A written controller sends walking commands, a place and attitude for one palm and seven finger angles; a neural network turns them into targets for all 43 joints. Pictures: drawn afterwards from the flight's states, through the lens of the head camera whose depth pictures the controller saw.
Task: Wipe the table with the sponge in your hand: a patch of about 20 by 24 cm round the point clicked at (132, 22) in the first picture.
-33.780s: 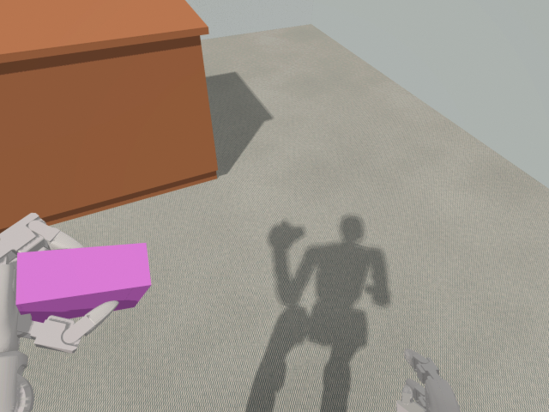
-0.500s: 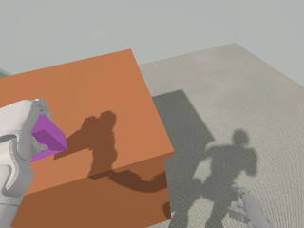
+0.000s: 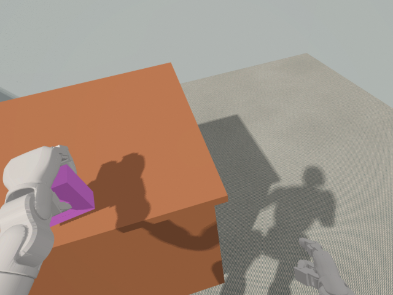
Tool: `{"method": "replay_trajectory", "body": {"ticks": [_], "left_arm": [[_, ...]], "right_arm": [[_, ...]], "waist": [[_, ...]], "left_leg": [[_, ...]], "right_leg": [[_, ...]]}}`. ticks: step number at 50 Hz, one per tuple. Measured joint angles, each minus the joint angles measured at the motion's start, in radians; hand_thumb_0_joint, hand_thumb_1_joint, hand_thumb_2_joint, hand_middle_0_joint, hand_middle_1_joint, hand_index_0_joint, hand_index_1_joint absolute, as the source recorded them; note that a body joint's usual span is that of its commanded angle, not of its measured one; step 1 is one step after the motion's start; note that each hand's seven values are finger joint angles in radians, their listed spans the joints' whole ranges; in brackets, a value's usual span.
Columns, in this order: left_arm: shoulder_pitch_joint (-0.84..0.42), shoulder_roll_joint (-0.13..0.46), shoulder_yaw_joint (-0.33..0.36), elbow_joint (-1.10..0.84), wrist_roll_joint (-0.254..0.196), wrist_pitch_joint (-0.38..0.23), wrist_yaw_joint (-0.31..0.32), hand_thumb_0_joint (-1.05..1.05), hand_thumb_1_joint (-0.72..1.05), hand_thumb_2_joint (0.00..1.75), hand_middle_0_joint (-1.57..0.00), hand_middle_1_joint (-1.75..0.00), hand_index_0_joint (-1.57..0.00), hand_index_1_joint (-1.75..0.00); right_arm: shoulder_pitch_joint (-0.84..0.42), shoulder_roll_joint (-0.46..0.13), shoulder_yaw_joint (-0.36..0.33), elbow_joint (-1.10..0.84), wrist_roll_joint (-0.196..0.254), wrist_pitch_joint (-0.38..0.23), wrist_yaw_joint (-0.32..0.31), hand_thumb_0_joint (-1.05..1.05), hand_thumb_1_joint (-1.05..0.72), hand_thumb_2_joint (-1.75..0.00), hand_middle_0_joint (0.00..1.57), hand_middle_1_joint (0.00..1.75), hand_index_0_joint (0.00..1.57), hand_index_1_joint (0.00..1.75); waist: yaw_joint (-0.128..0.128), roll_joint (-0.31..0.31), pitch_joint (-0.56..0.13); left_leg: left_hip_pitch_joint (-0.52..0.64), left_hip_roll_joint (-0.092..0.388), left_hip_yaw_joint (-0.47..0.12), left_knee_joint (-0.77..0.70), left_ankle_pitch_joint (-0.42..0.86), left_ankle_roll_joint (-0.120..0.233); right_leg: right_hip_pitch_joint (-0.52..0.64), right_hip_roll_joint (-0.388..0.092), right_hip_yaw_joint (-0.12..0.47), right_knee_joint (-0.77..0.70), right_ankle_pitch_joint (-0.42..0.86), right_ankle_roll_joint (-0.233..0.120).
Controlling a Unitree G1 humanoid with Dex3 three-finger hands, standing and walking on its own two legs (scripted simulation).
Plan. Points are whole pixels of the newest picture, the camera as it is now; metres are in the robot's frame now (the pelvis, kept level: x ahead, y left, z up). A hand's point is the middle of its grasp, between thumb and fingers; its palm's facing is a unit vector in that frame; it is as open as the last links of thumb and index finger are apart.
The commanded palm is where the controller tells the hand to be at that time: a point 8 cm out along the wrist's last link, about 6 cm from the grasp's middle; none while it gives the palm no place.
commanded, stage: lower the sponge onto the table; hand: left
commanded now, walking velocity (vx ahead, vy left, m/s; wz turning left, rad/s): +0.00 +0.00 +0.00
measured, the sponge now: (60, 201) +0.25 +0.33 +0.09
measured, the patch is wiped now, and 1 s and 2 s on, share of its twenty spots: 0.00 0.10 0.25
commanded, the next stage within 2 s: wipe forward along the first lane in 0.22 s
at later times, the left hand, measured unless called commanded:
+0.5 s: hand (65, 189) +0.27 +0.31 +0.11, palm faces -0.02 -0.05 -1.00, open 9.1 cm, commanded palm +0.25 +0.31 +0.18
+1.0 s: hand (76, 167) +0.32 +0.32 +0.11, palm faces -0.05 -0.04 -1.00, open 9.2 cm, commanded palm +0.30 +0.33 +0.16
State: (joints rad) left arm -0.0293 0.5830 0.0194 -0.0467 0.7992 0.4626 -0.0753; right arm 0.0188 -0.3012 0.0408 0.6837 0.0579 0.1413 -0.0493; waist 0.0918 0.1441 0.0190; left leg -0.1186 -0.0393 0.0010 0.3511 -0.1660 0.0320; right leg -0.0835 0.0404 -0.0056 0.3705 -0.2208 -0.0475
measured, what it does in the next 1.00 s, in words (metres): stands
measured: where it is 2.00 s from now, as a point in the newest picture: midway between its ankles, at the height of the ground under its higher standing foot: outside the picture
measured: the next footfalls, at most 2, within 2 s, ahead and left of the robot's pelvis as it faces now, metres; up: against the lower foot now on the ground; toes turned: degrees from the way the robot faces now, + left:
none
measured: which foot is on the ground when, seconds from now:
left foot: down 0.00-1.00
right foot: down 0.00-1.00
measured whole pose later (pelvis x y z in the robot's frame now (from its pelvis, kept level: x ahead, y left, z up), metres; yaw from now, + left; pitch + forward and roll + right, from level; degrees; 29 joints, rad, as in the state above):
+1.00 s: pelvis +0.01 -0.01 +0.00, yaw +1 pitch +0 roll +0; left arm -0.29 0.58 -0.01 0.33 0.89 0.27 -0.07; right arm 0.08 -0.31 0.03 0.73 0.05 0.15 -0.08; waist 0.07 0.10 0.00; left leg -0.19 -0.04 -0.02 0.38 -0.19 0.02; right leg -0.14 0.05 -0.03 0.38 -0.24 -0.06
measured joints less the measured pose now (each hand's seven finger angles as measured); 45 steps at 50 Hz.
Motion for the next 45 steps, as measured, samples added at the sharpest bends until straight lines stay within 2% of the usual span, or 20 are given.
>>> {"method": "replay_trajectory", "body": {"ticks": [2, 5, 9, 11, 13, 16, 19, 21, 24, 28, 32, 36, 45], "left_arm": [[0.018, -0.016, -0.03, -0.012, 0.001, 0.005, -0.038, 0.0, -0.46, 1.06, -0.84, -1.45, -0.85, -1.45], [0.048, -0.03, -0.067, -0.039, 0.021, -0.052, -0.063, 0.0, -0.46, 1.06, -0.84, -1.45, -0.85, -1.45], [0.063, -0.008, -0.056, -0.068, 0.044, -0.168, -0.018, 0.0, -0.46, 1.06, -0.85, -1.45, -0.86, -1.44], [0.055, -0.005, -0.036, -0.055, 0.04, -0.194, 0.018, 0.0, -0.46, 1.06, -0.85, -1.45, -0.86, -1.44], [0.048, -0.003, -0.016, -0.036, 0.037, -0.183, 0.043, 0.0, -0.46, 1.06, -0.85, -1.45, -0.86, -1.44], [0.034, -0.011, -0.005, 0.0, 0.035, -0.126, 0.057, 0.0, -0.46, 1.06, -0.85, -1.45, -0.85, -1.44], [0.024, -0.019, -0.016, 0.037, 0.034, -0.072, 0.041, 0.0, -0.46, 1.06, -0.84, -1.45, -0.85, -1.44], [0.01, -0.023, -0.032, 0.058, 0.043, -0.062, 0.025, 0.0, -0.46, 1.06, -0.84, -1.45, -0.85, -1.44], [-0.016, -0.014, -0.044, 0.069, 0.058, -0.088, 0.006, 0.0, -0.46, 1.06, -0.84, -1.45, -0.85, -1.44], [-0.054, -0.017, -0.048, 0.107, 0.056, -0.146, 0.009, 0.0, -0.47, 1.06, -0.85, -1.45, -0.85, -1.44], [-0.073, -0.018, -0.039, 0.136, 0.066, -0.175, 0.012, 0.0, -0.47, 1.07, -0.85, -1.44, -0.86, -1.43], [-0.097, -0.026, -0.036, 0.171, 0.073, -0.179, 0.031, 0.0, -0.47, 1.07, -0.85, -1.44, -0.86, -1.43], [-0.186, -0.025, -0.034, 0.281, 0.079, -0.176, 0.029, 0.0, -0.48, 1.07, -0.87, -1.43, -0.87, -1.42]], "right_arm": [[-0.003, -0.006, 0.002, -0.007, -0.001, -0.002, -0.005, 0.01, -0.91, -0.9, 0.21, 0.3, 0.2, 0.3], [0.0, -0.006, 0.002, -0.012, -0.011, -0.013, -0.016, 0.01, -0.91, -0.9, 0.21, 0.3, 0.2, 0.3], [0.017, 0.005, -0.003, -0.004, -0.023, -0.027, -0.025, 0.01, -0.91, -0.9, 0.21, 0.3, 0.2, 0.3], [0.023, 0.011, -0.006, 0.003, -0.022, -0.025, -0.022, 0.01, -0.91, -0.9, 0.21, 0.3, 0.2, 0.3], [0.024, 0.014, -0.006, 0.007, -0.019, -0.017, -0.015, 0.01, -0.91, -0.9, 0.21, 0.3, 0.2, 0.3], [0.023, 0.01, -0.006, 0.009, -0.014, -0.006, -0.008, 0.01, -0.91, -0.9, 0.21, 0.3, 0.2, 0.3], [0.017, 0.003, -0.003, 0.01, -0.009, 0.0, -0.01, 0.01, -0.91, -0.9, 0.21, 0.3, 0.2, 0.3], [0.015, -0.001, -0.003, 0.012, -0.008, -0.002, -0.016, 0.01, -0.91, -0.9, 0.21, 0.3, 0.2, 0.3], [0.02, -0.003, -0.005, 0.017, -0.012, -0.013, -0.028, 0.01, -0.91, -0.9, 0.21, 0.3, 0.2, 0.3], [0.028, 0.002, -0.007, 0.023, -0.013, -0.02, -0.034, 0.01, -0.91, -0.9, 0.21, 0.3, 0.2, 0.3], [0.037, 0.007, -0.008, 0.022, -0.014, -0.016, -0.029, 0.01, -0.91, -0.9, 0.21, 0.3, 0.2, 0.3], [0.047, 0.002, -0.013, 0.022, -0.013, -0.011, -0.022, 0.01, -0.91, -0.9, 0.21, 0.3, 0.2, 0.3], [0.059, -0.005, -0.015, 0.04, -0.006, 0.003, -0.027, 0.01, -0.91, -0.9, 0.21, 0.3, 0.2, 0.3]], "waist": [[-0.004, 0.002, 0.002], [-0.004, -0.008, 0.007], [0.012, -0.03, 0.01], [0.016, -0.038, 0.009], [0.019, -0.04, 0.008], [0.014, -0.035, 0.008], [0.006, -0.026, 0.012], [0.001, -0.023, 0.014], [0.002, -0.023, 0.014], [-0.002, -0.028, 0.008], [-0.007, -0.035, 0.003], [-0.01, -0.034, 0.0], [-0.014, -0.037, -0.013]], "left_leg": [[-0.004, -0.004, -0.002, 0.0, 0.002, 0.003], [-0.006, -0.005, -0.003, 0.006, -0.002, 0.005], [0.003, -0.001, -0.003, 0.014, -0.011, 0.002], [0.007, 0.002, -0.004, 0.014, -0.013, -0.001], [0.011, 0.004, -0.002, 0.012, -0.013, -0.002], [0.011, 0.004, -0.002, 0.007, -0.01, -0.003], [0.005, 0.001, -0.003, 0.003, -0.006, -0.001], [-0.001, -0.001, -0.008, 0.003, -0.003, 0.001], [-0.008, -0.003, -0.012, 0.005, -0.003, 0.003], [-0.012, -0.004, -0.016, 0.006, -0.005, 0.002], [-0.014, -0.003, -0.012, 0.003, -0.007, 0.001], [-0.021, -0.003, -0.012, 0.005, -0.009, 0.0], [-0.049, -0.001, -0.02, 0.016, -0.014, -0.003]], "right_leg": [[-0.005, -0.004, -0.003, 0.004, -0.002, 0.003], [-0.006, -0.005, -0.004, 0.01, -0.006, 0.004], [0.006, 0.0, -0.003, 0.009, -0.009, -0.002], [0.013, 0.002, -0.004, 0.004, -0.009, -0.004], [0.016, 0.005, -0.001, 0.0, -0.006, -0.005], [0.016, 0.004, 0.0, -0.005, -0.003, -0.004], [0.01, 0.002, -0.002, -0.007, -0.001, -0.002], [0.006, -0.001, -0.007, -0.007, -0.001, 0.0], [0.001, -0.002, -0.011, -0.007, -0.001, 0.001], [0.0, -0.003, -0.015, -0.008, -0.004, 0.0], [-0.006, -0.002, -0.01, -0.007, -0.005, -0.001], [-0.013, -0.002, -0.01, -0.006, -0.008, -0.002], [-0.037, 0.0, -0.018, 0.003, -0.015, -0.005]]}}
